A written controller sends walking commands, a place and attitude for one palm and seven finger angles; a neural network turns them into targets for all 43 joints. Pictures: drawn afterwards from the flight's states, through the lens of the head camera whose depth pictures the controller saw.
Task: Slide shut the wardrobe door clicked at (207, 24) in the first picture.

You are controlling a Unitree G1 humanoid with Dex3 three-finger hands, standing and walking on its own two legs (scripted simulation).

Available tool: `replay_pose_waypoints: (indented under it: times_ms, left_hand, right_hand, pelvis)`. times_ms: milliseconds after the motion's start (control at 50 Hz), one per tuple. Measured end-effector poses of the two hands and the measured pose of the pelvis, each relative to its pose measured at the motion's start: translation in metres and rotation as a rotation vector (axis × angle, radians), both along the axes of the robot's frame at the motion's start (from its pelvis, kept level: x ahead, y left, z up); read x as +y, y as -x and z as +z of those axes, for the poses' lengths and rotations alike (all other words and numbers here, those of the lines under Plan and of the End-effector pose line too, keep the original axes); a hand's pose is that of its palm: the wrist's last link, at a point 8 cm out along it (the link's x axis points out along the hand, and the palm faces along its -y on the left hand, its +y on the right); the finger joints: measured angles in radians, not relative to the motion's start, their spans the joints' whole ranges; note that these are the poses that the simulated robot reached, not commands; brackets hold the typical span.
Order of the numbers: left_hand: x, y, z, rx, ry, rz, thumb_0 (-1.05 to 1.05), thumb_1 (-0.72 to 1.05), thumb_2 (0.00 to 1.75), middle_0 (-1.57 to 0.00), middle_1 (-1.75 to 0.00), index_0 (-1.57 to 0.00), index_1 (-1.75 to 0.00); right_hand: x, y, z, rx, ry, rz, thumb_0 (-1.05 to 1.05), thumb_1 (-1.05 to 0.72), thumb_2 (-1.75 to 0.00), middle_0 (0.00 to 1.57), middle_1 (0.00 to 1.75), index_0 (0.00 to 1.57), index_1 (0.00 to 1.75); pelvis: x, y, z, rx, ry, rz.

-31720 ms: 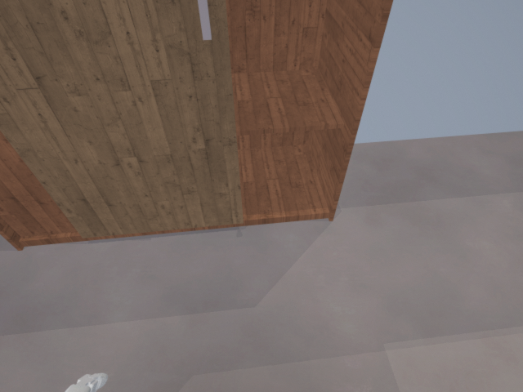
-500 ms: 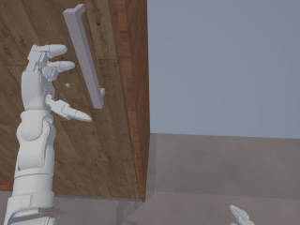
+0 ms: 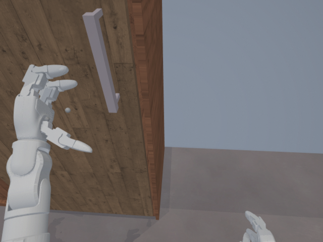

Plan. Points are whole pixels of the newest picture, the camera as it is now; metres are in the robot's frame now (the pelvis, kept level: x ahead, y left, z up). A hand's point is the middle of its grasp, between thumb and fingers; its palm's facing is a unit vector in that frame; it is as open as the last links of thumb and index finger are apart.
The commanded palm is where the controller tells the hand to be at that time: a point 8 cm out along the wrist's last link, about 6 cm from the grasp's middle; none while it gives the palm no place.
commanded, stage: slip the hand off the handle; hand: left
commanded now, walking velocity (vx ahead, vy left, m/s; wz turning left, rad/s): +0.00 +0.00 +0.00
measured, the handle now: (106, 66) +0.42 +0.17 +0.26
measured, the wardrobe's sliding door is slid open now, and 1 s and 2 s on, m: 0.01 0.01 0.01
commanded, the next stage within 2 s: draw the hand back to the body in 0.24 s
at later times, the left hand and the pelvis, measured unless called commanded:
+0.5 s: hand (63, 128) +0.26 +0.22 +0.22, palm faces +0.15 -0.98 -0.11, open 14.7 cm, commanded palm +0.21 +0.27 +0.22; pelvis +0.00 +0.00 +0.00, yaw +1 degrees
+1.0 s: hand (43, 148) +0.22 +0.25 +0.20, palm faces +0.41 -0.88 -0.22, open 14.0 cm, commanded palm +0.18 +0.28 +0.20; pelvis +0.01 +0.00 +0.01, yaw +1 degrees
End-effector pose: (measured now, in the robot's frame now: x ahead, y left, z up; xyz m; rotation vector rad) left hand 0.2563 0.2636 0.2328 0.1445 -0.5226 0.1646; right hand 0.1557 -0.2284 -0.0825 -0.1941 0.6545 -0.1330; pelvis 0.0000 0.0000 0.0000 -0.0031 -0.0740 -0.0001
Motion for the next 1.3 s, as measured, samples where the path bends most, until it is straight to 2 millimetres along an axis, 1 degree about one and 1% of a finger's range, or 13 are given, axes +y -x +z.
replay_pose_waypoints:
  times_ms: [80, 200, 300, 380, 500, 600, 740, 880, 960, 1040, 1100, 1180, 1300]
  left_hand:
    - [0.004, 0.013, -0.001, 0.007, 0.0, 0.004, -0.01, -0.56, 0.2, -0.25, -1.15, -0.25, -1.15]
    - [0.002, 0.029, -0.003, 0.007, -0.005, -0.007, -0.01, -0.56, 0.2, -0.25, -1.15, -0.25, -1.15]
    - [0.001, 0.039, -0.005, 0.01, -0.006, -0.009, -0.01, -0.56, 0.2, -0.25, -1.15, -0.25, -1.15]
    - [0.004, 0.039, -0.006, 0.014, -0.001, 0.004, -0.01, -0.56, 0.2, -0.25, -1.15, -0.25, -1.15]
    - [0.003, 0.029, -0.016, 0.239, 0.022, -0.018, -0.01, -0.56, 0.2, -0.25, -1.15, -0.25, -1.15]
    - [0.011, 0.032, -0.025, 0.418, 0.072, -0.045, -0.01, -0.56, 0.2, -0.25, -1.15, -0.25, -1.15]
    - [0.012, 0.045, -0.022, 0.399, 0.103, -0.041, -0.01, -0.55, 0.2, -0.25, -1.15, -0.25, -1.15]
    - [0.012, 0.059, -0.035, 0.435, 0.109, -0.031, -0.01, -0.52, 0.22, -0.25, -1.13, -0.25, -1.13]
    - [0.02, 0.069, -0.029, 0.336, -0.014, 0.198, -0.01, -0.44, 0.26, -0.25, -1.08, -0.25, -1.08]
    - [0.026, 0.081, -0.031, 0.268, -0.06, 0.336, -0.01, -0.33, 0.31, -0.24, -1.02, -0.24, -1.02]
    - [0.028, 0.084, -0.035, 0.258, -0.078, 0.377, -0.01, -0.24, 0.36, -0.24, -0.96, -0.24, -0.96]
    - [0.029, 0.081, -0.043, 0.273, -0.097, 0.387, -0.01, -0.1, 0.42, -0.23, -0.88, -0.23, -0.88]
    - [0.029, 0.074, -0.045, 0.289, -0.14, 0.368, -0.01, 0.11, 0.53, -0.23, -0.76, -0.23, -0.76]
  right_hand:
    - [0.004, -0.012, 0.006, -0.041, 0.005, 0.033, 0.01, -0.9, -0.9, 0.2, 0.3, 0.2, 0.3]
    - [0.009, -0.026, 0.015, -0.096, 0.004, 0.068, 0.01, -0.9, -0.9, 0.21, 0.3, 0.2, 0.3]
    - [0.012, -0.03, 0.017, -0.113, 0.002, 0.084, 0.01, -0.9, -0.9, 0.21, 0.3, 0.2, 0.3]
    - [0.013, -0.029, 0.015, -0.101, 0.007, 0.093, 0.01, -0.9, -0.9, 0.21, 0.3, 0.2, 0.3]
    - [0.014, -0.032, 0.012, -0.09, -0.011, 0.068, 0.02, -0.9, -0.9, 0.21, 0.3, 0.2, 0.3]
    - [0.015, -0.046, 0.019, -0.126, -0.028, 0.054, 0.02, -0.9, -0.9, 0.21, 0.3, 0.2, 0.3]
    - [0.02, -0.072, 0.038, -0.214, -0.026, 0.094, 0.02, -0.9, -0.9, 0.2, 0.3, 0.2, 0.3]
    - [0.025, -0.083, 0.049, -0.252, -0.021, 0.119, 0.01, -0.9, -0.9, 0.2, 0.3, 0.2, 0.3]
    - [0.026, -0.077, 0.049, -0.248, -0.007, 0.133, 0.01, -0.9, -0.9, 0.2, 0.3, 0.2, 0.3]
    - [0.025, -0.06, 0.035, -0.166, 0.001, 0.127, 0.01, -0.9, -0.9, 0.2, 0.3, 0.2, 0.3]
    - [0.021, -0.043, 0.021, -0.082, 0.01, 0.113, 0.01, -0.9, -0.9, 0.21, 0.3, 0.2, 0.3]
    - [0.016, -0.024, 0.006, 0.01, 0.02, 0.078, 0.01, -0.9, -0.9, 0.21, 0.3, 0.2, 0.3]
    - [0.007, -0.009, 0.001, 0.048, 0.021, 0.012, 0.02, -0.9, -0.9, 0.21, 0.3, 0.2, 0.3]
  pelvis:
    - [-0.001, 0.004, 0.0, -0.007, 0.003, 0.01]
    - [-0.003, 0.006, 0.0, -0.01, 0.004, 0.016]
    - [-0.004, 0.005, 0.0, -0.013, 0.004, 0.021]
    - [-0.005, 0.004, 0.0, -0.013, 0.006, 0.026]
    - [-0.003, -0.003, 0.002, -0.013, 0.003, 0.022]
    - [-0.002, -0.01, 0.004, -0.018, 0.001, 0.022]
    - [-0.002, -0.015, 0.004, -0.019, 0.002, 0.028]
    - [-0.003, -0.015, 0.004, -0.024, 0.003, 0.032]
    - [-0.004, -0.012, 0.005, -0.025, 0.009, 0.025]
    - [-0.003, -0.011, 0.007, -0.023, 0.01, 0.015]
    - [-0.001, -0.011, 0.008, -0.027, 0.01, 0.01]
    - [0.002, -0.012, 0.009, -0.03, 0.008, 0.004]
    - [0.006, -0.016, 0.01, -0.029, 0.005, -0.011]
